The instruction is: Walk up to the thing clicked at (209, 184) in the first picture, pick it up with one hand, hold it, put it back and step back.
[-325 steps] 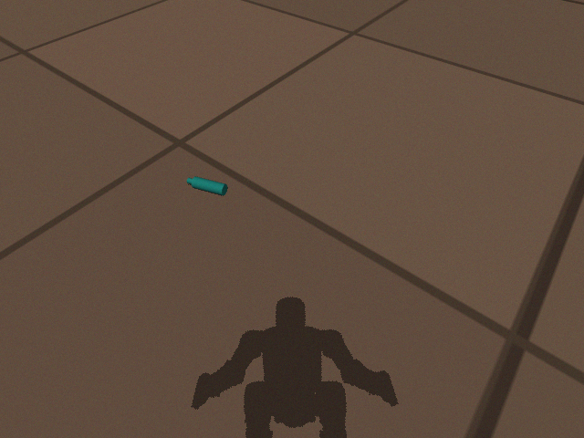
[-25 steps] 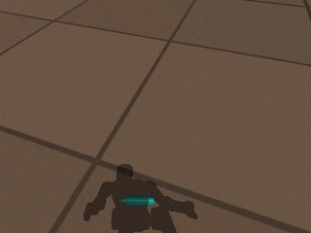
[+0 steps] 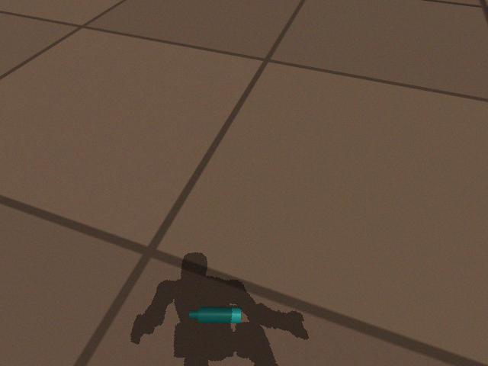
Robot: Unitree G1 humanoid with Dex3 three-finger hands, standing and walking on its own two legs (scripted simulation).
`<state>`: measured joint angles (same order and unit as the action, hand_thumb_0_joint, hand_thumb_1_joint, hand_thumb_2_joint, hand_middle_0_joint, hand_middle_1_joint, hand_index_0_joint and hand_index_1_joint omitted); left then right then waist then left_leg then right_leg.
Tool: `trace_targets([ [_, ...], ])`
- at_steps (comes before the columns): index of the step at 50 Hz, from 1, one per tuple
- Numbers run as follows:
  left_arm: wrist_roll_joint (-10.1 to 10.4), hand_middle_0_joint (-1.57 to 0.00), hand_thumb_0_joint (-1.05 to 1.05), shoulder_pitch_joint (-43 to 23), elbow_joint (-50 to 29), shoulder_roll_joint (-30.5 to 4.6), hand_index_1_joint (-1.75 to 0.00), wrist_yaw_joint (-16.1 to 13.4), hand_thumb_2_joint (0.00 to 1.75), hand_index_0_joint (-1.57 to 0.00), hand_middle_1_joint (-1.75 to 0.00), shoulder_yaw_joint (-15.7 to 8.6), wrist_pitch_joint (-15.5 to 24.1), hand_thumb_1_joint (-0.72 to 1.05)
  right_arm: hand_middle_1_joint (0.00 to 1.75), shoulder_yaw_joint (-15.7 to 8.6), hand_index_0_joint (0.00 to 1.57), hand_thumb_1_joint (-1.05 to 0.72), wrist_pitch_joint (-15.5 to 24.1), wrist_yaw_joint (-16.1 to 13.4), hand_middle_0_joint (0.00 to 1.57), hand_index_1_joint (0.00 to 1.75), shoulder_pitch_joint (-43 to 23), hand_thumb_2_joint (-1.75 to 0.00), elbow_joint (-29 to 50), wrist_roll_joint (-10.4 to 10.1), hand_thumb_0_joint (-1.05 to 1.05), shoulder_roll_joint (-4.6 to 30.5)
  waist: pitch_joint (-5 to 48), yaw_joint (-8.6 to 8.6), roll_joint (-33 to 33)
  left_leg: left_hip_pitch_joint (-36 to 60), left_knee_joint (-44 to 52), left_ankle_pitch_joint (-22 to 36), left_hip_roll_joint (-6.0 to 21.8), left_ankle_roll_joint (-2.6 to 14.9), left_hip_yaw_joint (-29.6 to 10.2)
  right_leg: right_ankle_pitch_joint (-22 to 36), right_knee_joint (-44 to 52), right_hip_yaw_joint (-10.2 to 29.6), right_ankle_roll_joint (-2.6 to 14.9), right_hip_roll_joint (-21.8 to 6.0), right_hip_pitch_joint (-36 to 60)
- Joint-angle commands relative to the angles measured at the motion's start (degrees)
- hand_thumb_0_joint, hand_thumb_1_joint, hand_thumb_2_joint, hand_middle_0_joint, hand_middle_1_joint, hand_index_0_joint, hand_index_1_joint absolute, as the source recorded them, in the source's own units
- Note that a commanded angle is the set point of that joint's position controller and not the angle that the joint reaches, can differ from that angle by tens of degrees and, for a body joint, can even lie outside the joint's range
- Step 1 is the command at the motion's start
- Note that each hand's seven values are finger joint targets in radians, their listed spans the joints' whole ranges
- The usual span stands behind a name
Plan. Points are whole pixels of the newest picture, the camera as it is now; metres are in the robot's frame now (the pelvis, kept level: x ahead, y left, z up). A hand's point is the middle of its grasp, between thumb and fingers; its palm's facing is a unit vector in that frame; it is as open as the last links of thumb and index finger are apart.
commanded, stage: stand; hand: left
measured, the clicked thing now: (215, 314) +0.42 +0.13 -0.75
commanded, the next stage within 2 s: walk up in 1.54 s
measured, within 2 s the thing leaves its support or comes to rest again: neither
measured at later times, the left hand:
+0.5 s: hand out of the picture +0.07 +0.26 -0.16, palm faces -0.02 -0.94 -0.34, open 7.3 cm
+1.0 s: hand out of the picture +0.06 +0.26 -0.16, palm faces -0.03 -0.94 -0.34, open 7.3 cm
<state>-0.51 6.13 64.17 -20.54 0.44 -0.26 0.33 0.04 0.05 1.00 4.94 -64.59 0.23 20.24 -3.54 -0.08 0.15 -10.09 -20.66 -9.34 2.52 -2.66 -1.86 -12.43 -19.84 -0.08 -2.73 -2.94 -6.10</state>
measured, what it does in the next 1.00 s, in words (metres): stands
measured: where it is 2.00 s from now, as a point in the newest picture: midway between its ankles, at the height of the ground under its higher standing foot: outside the picture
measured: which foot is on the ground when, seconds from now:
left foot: down 0.00-1.00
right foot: down 0.00-1.00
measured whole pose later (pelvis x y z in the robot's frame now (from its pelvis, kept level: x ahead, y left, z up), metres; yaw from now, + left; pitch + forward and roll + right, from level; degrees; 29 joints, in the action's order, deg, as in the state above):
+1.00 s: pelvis +0.00 +0.00 +0.00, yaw +0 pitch -2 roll +0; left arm -0.6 7.9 63.9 -20.7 0.4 -0.5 0.1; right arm -0.2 -0.1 1.0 6.6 -64.2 0.3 20.2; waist -3.6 -0.1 0.1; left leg -9.8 -21.0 -9.4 2.4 -2.4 -1.8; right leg -12.2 -19.7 0.0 -2.9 -3.1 -5.6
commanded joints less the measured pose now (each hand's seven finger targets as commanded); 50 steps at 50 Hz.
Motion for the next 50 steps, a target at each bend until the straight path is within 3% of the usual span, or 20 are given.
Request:
trace_targets([
  [1,-0.08,-0.20,0.00,-0.49,-2.79,-12.45,-0.30,-0.72,0.90,-0.20,-0.30,-2.52,1.27,0.90,0.30,-2.43,0.20,-0.90,1.34,-1.04,0.20,0.30,-2.05,-0.90,3.15,0.17,0.00,12.59,6.49,0.21,-0.48,3.76,1.54,11.09,4.99,3.10,-2.86,10.01,2.94,2.52,3.12,-4.88,0.12],
  [3,0.03,-0.20,0.00,-1.11,-2.97,-12.51,-0.30,-0.77,0.90,-0.20,-0.30,-2.58,1.31,0.90,0.30,-2.37,0.20,-0.90,1.50,-1.06,0.20,0.30,-1.89,-0.90,3.10,0.09,0.00,12.49,7.17,0.03,-0.45,4.28,1.12,13.66,5.05,3.08,-2.59,12.57,2.41,2.49,3.13,-4.98,1.16],
  [10,-0.09,-0.20,0.00,-0.82,-2.92,-12.30,-0.30,-0.87,0.90,-0.20,-0.30,-2.68,1.07,0.90,0.30,-2.40,0.20,-0.90,1.40,-1.24,0.20,0.30,-2.26,-0.90,3.60,0.18,0.00,12.44,6.80,0.35,-0.52,4.43,1.28,13.78,5.11,3.25,-2.42,12.23,2.49,1.89,2.88,-4.78,1.29],
  [20,-0.24,-0.20,0.00,-0.92,-2.94,-12.29,-0.30,-0.74,0.90,-0.20,-0.30,-2.77,0.91,0.90,0.30,-2.49,0.20,-0.90,1.27,-1.24,0.20,0.30,-1.98,-0.90,3.71,0.20,0.00,12.50,5.33,0.14,-0.87,3.12,2.28,8.76,4.66,3.29,-2.46,8.41,3.42,2.17,3.18,-4.75,0.56],
  [29,-0.22,-0.20,0.00,-0.49,-3.17,-12.34,-0.30,-0.70,0.90,-0.20,-0.30,-2.71,1.02,0.90,0.30,-2.56,0.20,-0.90,1.28,-1.13,0.20,0.30,-1.89,-0.90,3.80,0.14,0.00,12.57,5.41,0.20,-0.98,3.87,2.12,8.43,4.70,3.44,-2.57,7.69,3.67,2.23,3.34,-4.69,-0.20],
  [33,-0.14,-0.20,0.00,-0.63,-3.16,-12.25,-0.30,-0.67,0.90,-0.20,-0.30,-2.73,0.81,0.90,0.30,-2.56,0.20,-0.90,1.16,-1.09,0.20,0.30,-1.62,-0.90,3.71,0.29,0.00,12.49,3.84,0.14,-1.19,2.15,3.20,4.36,4.45,3.31,-2.87,4.06,3.72,2.32,3.49,-4.48,-0.93],
  [35,-0.29,-0.20,0.00,0.39,-2.88,-12.02,-0.30,-0.58,0.90,-0.20,-0.30,-2.60,0.83,0.90,0.30,-2.62,0.20,-0.90,1.12,-0.98,0.20,0.30,-1.48,-0.90,3.58,0.20,0.00,12.61,2.75,0.20,-1.37,1.31,4.08,-0.43,4.37,3.38,-3.30,1.42,4.46,2.38,3.32,-4.23,-1.92],
  [40,-0.26,-0.20,0.00,0.31,-3.29,-12.41,-0.30,-0.57,0.90,-0.20,-0.30,-2.69,1.13,0.90,0.30,-2.76,0.20,-0.90,1.26,-0.91,0.20,0.30,-1.10,-0.90,3.50,0.28,0.00,12.58,4.53,0.12,-0.57,2.59,2.95,4.87,4.57,3.39,-3.26,4.56,3.90,2.66,3.36,-4.63,-1.04],
  [50,-0.12,-0.20,0.00,0.76,-3.33,-12.56,-0.30,-0.74,0.90,-0.20,-0.30,-2.72,1.09,0.90,0.30,-2.65,0.20,-0.90,1.28,-1.05,0.20,0.30,-0.81,-0.90,3.70,0.20,0.00,12.44,4.84,0.20,-0.61,3.04,2.19,7.22,4.67,3.38,-3.07,5.95,3.40,2.54,3.36,-4.58,-0.77],
])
